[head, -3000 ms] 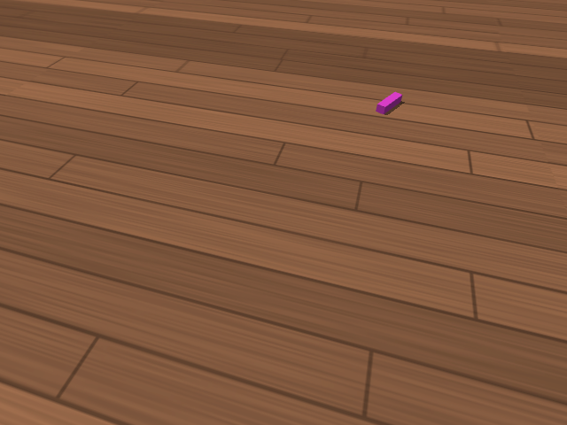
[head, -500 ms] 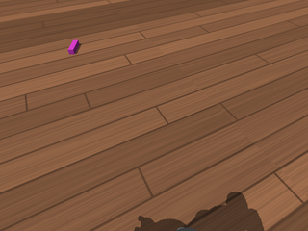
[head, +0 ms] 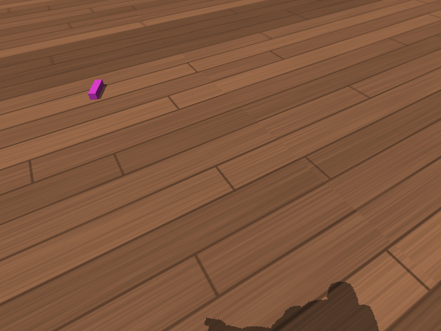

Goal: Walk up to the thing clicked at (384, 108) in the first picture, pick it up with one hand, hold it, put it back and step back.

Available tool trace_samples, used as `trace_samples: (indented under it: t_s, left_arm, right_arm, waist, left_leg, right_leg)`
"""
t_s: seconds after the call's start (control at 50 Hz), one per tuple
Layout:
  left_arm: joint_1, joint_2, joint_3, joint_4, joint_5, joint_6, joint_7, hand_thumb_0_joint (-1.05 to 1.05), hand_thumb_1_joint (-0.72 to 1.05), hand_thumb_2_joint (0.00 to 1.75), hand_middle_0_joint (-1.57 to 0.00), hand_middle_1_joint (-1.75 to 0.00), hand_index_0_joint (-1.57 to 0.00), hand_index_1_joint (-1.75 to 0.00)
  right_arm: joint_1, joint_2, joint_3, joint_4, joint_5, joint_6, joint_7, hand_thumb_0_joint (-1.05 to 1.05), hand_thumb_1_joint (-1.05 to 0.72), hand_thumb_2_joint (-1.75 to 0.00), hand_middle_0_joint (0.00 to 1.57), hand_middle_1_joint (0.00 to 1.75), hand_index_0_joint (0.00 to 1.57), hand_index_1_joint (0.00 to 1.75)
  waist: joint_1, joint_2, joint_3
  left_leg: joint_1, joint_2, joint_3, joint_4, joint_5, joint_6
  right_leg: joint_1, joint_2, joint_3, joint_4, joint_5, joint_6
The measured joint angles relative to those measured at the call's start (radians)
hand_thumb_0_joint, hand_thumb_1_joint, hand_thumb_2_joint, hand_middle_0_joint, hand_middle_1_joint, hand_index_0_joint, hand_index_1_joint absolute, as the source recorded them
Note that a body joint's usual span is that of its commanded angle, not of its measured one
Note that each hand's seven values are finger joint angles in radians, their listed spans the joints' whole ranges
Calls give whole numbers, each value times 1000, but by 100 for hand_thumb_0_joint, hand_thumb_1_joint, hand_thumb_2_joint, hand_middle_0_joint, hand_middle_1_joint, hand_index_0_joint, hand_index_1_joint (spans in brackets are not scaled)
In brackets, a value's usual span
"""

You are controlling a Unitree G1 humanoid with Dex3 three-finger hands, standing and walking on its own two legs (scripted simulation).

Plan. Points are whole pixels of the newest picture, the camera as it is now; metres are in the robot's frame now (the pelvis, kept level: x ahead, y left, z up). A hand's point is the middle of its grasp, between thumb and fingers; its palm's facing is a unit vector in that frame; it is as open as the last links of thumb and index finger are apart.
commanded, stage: walk up
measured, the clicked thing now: (96, 89) +2.12 +1.05 -0.74
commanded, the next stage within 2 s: stand in 0.16 s
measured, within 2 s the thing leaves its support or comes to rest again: neither
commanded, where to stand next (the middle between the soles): +0.06 +0.00 m, yaw +2 degrees
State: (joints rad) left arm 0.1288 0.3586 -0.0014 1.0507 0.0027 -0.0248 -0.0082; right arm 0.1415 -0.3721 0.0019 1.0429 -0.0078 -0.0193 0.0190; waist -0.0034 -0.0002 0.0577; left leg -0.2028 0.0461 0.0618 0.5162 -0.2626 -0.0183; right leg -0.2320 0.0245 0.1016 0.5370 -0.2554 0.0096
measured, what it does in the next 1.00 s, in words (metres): stands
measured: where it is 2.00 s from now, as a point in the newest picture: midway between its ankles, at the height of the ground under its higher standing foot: outside the picture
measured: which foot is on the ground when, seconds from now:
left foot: down 0.00-1.00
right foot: down 0.00-1.00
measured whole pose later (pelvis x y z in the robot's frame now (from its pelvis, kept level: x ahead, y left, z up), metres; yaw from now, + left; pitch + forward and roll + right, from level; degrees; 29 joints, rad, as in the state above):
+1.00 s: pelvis +0.00 +0.01 +0.01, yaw +1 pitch -3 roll +0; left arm 0.13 0.35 -0.01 1.14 0.01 -0.01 -0.01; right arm 0.11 -0.35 -0.02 1.16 -0.01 0.00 0.02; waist -0.01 -0.01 0.06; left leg -0.13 0.01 0.05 0.33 -0.16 0.00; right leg -0.14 -0.01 0.09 0.34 -0.15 0.03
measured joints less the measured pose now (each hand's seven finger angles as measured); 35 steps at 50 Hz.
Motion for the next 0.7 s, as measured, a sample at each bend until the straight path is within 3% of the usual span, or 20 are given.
trace_samples:
  t_s: [0.36,0.7]
  left_arm:
    - [-73,-8,-6,84,4,4,3,1,91,90,-20,-30,-21,-30]
    - [-28,-1,-4,99,11,8,2,1,91,90,-20,-30,-21,-30]
  right_arm:
    - [-59,12,-11,94,-1,4,-7,1,-90,-90,21,30,20,29]
    - [-53,21,-21,113,-8,12,2,1,-90,-90,21,30,20,29]
  waist:
    - [-17,-4,7]
    - [-7,-4,-4]
  left_leg:
    - [91,-15,-2,-170,84,4]
    - [80,-22,-13,-190,112,10]
  right_leg:
    - [95,-19,-4,-173,81,14]
    - [96,-27,-15,-205,111,19]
